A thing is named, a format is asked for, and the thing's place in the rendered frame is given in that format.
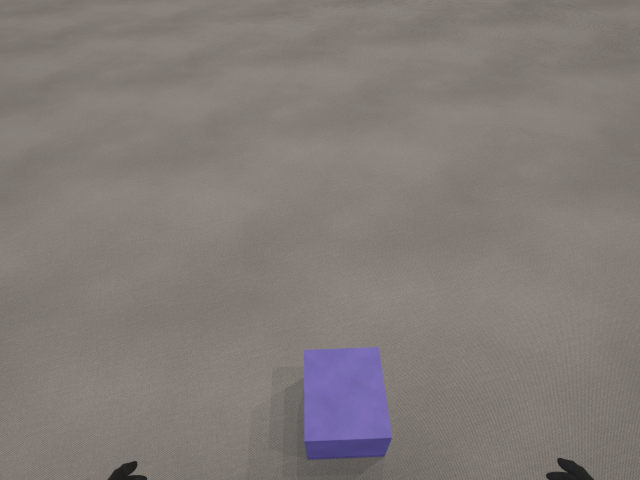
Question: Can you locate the robot right hand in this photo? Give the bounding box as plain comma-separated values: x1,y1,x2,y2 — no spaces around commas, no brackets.
546,458,594,480

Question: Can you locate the carton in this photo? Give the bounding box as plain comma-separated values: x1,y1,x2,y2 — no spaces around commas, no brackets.
304,347,392,460

